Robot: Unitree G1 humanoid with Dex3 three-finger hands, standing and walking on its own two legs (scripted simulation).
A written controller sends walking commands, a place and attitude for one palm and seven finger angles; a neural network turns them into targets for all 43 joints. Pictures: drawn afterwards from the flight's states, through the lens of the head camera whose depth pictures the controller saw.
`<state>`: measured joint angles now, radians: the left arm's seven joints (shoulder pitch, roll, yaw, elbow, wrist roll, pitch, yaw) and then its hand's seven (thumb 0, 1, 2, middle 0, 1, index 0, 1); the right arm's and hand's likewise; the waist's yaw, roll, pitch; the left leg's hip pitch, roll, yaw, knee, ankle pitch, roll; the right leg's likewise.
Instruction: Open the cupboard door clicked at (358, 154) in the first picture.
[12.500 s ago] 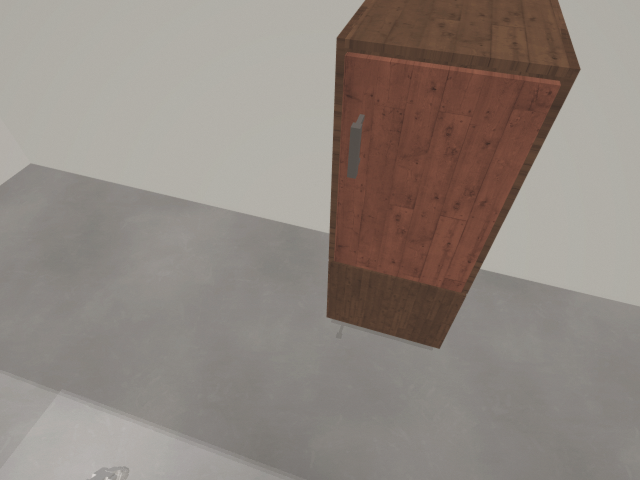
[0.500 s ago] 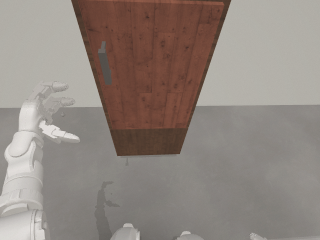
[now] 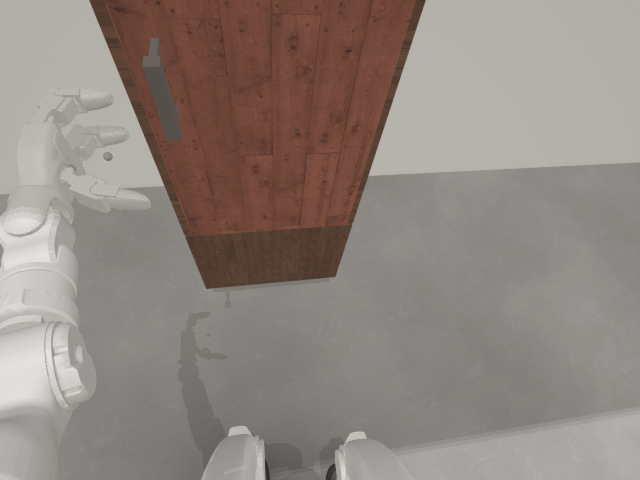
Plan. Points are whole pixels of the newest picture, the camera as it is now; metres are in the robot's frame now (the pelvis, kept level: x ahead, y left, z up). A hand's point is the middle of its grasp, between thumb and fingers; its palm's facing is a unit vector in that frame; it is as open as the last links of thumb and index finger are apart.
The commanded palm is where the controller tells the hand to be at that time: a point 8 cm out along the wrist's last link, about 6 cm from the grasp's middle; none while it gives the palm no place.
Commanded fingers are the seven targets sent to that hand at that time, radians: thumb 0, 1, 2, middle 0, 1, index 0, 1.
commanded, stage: move the hooked fingers beside the handle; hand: left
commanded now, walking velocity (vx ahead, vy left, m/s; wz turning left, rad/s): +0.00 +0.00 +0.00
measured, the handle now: (164, 92) +0.60 +0.18 +0.08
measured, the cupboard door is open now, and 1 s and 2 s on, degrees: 0 0 0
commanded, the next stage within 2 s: slide the fingers in behind the handle in 1.14 s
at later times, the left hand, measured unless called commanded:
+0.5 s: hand (120, 118) +0.55 +0.23 +0.08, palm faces +0.07 -1.00 -0.01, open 14.0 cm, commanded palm +0.52 +0.27 +0.08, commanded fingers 0.00 -0.50 0.30 -0.30 -1.20 -0.30 -1.20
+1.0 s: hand (128, 125) +0.54 +0.22 +0.08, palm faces +0.07 -1.00 +0.00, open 14.0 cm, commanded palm +0.52 +0.26 +0.07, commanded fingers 0.00 -0.50 0.30 -0.30 -1.20 -0.30 -1.20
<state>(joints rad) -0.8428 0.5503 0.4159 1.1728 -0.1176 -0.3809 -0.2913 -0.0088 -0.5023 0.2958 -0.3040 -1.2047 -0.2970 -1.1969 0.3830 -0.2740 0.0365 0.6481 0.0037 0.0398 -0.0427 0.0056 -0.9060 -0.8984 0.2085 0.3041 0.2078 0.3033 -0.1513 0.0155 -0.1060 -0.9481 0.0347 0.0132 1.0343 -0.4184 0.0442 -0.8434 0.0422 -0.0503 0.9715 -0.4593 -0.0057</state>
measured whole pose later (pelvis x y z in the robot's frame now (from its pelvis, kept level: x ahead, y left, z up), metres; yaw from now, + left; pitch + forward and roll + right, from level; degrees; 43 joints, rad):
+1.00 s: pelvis +0.01 +0.01 -0.01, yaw -1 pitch +22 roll -5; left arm -0.96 0.58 0.43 1.23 -0.06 -0.39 -0.22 -0.01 -0.50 0.30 -0.30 -1.20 -0.30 -1.20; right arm 0.39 -0.26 0.04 0.62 -0.03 0.09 0.00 0.00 -0.91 -0.90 0.21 0.30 0.21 0.30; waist -0.20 0.03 -0.12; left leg -1.02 0.05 0.01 1.07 -0.45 0.05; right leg -0.90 0.06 -0.05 0.98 -0.47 0.00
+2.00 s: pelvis +0.01 +0.00 -0.01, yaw -1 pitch +23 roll -5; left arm -1.01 0.53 0.39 1.26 -0.05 -0.39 -0.13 -0.01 -0.50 0.30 -0.31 -1.21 -0.30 -1.20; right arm 0.41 -0.26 0.04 0.64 -0.03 0.07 0.01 0.00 -0.91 -0.90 0.21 0.30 0.21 0.30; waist -0.21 0.04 -0.12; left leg -1.06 0.05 -0.01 1.10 -0.45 0.04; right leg -0.94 0.06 -0.06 1.01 -0.49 -0.01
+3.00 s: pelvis +0.01 -0.01 -0.01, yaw +0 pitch +23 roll -4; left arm -0.98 0.44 0.35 1.22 -0.04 -0.42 -0.03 -0.01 -0.50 0.30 -0.30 -1.21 -0.27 -1.20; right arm 0.43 -0.26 0.02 0.66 -0.04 0.07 0.04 0.00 -0.91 -0.90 0.21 0.30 0.21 0.30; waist -0.20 0.05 -0.13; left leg -1.03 0.04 0.00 1.08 -0.45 0.03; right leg -0.92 0.05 -0.06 1.01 -0.49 -0.02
